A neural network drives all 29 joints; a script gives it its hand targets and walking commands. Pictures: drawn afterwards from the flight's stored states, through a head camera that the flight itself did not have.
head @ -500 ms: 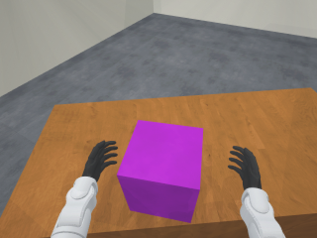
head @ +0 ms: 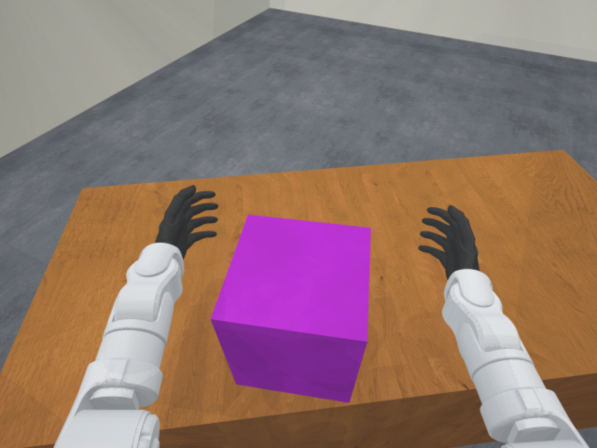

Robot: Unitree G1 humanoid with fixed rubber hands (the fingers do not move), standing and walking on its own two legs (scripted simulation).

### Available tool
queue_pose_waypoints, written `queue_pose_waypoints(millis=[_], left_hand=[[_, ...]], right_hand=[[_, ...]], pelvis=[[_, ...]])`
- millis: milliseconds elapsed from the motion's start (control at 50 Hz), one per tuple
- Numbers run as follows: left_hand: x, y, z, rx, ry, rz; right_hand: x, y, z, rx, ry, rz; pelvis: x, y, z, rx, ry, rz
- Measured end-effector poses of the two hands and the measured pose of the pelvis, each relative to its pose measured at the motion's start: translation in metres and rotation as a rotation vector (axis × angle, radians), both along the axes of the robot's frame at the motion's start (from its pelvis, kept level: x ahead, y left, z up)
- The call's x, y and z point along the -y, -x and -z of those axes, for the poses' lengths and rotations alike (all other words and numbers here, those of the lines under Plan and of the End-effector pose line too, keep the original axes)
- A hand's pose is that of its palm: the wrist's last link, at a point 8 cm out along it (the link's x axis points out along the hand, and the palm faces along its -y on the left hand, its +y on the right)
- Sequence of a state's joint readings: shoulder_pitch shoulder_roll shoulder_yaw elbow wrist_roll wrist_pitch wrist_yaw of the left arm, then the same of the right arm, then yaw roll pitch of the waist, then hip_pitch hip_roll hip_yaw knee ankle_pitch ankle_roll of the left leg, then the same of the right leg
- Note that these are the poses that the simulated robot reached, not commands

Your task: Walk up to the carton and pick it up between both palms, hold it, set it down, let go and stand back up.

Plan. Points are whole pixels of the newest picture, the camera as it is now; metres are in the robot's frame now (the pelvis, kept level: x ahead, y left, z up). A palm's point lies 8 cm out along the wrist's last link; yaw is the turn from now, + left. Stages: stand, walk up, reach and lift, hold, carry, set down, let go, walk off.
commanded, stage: reach and lift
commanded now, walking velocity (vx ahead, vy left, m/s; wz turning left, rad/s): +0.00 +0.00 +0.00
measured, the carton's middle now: (299, 310) +0.37 +0.00 -0.09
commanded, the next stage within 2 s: none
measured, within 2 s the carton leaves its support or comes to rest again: neither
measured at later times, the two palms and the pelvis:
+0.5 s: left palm (192, 223) +0.42 +0.15 +0.09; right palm (446, 245) +0.36 -0.21 +0.07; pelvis -0.01 -0.01 +0.00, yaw +1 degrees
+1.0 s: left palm (205, 278) +0.41 +0.16 -0.02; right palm (429, 294) +0.35 -0.21 -0.04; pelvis -0.04 -0.01 -0.06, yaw +3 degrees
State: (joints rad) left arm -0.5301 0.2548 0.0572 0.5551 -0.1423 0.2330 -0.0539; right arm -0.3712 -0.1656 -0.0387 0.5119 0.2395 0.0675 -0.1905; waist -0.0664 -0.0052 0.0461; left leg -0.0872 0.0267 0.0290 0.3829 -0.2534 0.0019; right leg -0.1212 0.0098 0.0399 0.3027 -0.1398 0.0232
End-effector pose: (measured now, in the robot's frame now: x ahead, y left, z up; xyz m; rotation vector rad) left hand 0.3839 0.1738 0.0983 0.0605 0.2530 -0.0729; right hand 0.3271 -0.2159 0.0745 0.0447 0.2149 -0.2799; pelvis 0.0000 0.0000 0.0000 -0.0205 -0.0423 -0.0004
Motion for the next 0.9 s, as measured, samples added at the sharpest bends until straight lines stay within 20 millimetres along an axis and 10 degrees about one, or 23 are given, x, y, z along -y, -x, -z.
queue_pose_waypoints(millis=[420, 680, 900], left_hand=[[0.018, -0.04, -0.017, -0.014, -0.023, -0.008], [0.021, -0.016, 0.07, -0.055, -0.023, -0.033], [0.008, -0.024, 0.1, -0.03, -0.058, -0.064]], right_hand=[[0.0, -0.038, -0.018, -0.02, -0.001, 0.004], [-0.017, -0.018, 0.065, -0.075, -0.014, -0.002], [-0.011, -0.021, 0.102, -0.068, 0.002, 0.01]], pelvis=[[0.006, 0.007, 0.002, -0.072, 0.001, -0.014], [0.009, 0.014, 0.017, -0.235, 0.014, -0.042], [0.01, 0.033, 0.046, -0.412, 0.028, -0.054]])
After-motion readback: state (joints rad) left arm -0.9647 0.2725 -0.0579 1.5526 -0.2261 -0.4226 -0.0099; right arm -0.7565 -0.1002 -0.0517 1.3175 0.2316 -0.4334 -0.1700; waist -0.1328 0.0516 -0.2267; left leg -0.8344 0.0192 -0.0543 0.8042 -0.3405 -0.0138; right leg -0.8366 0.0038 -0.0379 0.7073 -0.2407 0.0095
